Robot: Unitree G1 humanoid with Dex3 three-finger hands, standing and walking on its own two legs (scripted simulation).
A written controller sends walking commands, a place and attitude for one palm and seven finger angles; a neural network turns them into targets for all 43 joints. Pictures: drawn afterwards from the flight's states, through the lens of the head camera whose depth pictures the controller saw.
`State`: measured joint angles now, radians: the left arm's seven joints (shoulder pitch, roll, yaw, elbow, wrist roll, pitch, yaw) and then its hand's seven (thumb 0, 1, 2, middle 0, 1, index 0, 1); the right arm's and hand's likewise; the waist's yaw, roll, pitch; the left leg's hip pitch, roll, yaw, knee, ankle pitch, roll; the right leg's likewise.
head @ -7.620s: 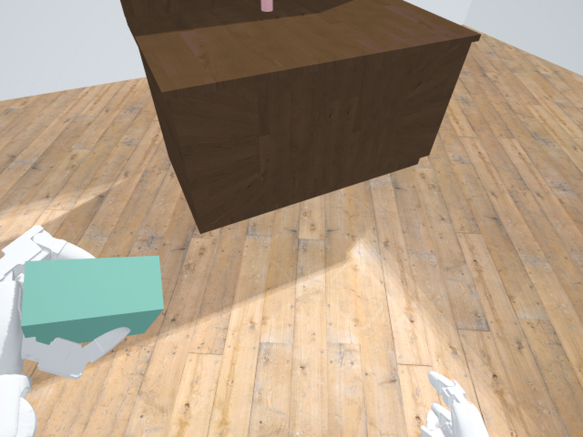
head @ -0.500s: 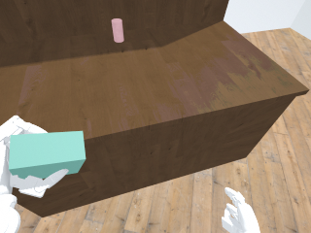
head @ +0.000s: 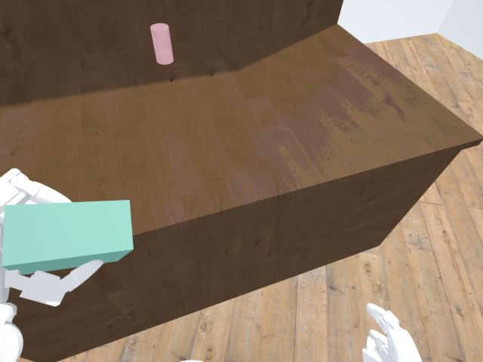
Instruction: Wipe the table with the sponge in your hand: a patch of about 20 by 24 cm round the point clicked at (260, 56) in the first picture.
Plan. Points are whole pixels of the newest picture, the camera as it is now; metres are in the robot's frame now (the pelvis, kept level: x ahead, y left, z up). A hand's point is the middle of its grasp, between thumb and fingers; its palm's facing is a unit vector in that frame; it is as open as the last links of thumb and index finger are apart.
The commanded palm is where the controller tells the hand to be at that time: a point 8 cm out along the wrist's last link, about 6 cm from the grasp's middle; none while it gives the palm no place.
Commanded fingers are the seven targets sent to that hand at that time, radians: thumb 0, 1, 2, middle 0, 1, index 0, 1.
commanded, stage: shuffle to correct the standing spot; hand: left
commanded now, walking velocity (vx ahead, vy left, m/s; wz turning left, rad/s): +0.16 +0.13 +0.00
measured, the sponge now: (89, 236) +0.23 +0.20 +0.16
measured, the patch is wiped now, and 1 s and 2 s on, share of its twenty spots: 0.00 0.00 0.00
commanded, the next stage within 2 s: come to a stop and stand still in 0.46 s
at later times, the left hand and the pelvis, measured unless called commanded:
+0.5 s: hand (57, 176) +0.30 +0.26 +0.18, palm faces +0.34 -0.80 -0.49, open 10.0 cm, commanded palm +0.24 +0.31 +0.20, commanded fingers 0.00 0.10 1.30 -1.20 -1.60 -1.20 -1.60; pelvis +0.08 +0.03 +0.02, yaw -1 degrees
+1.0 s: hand (1, 156) +0.31 +0.33 +0.20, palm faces +0.41 -0.79 -0.46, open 10.0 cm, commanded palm +0.24 +0.35 +0.20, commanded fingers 0.00 0.10 1.30 -1.20 -1.60 -1.20 -1.60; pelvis +0.08 +0.07 +0.02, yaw +1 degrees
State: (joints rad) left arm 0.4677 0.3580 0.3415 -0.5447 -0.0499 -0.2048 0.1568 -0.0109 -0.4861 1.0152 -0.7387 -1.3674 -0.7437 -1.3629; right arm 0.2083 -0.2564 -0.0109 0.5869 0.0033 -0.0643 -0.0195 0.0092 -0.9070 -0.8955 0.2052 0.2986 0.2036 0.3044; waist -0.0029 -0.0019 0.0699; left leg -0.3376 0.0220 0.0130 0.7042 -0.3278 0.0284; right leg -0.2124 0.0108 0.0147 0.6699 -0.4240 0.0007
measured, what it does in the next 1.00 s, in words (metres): walks ahead: right foot, then left foot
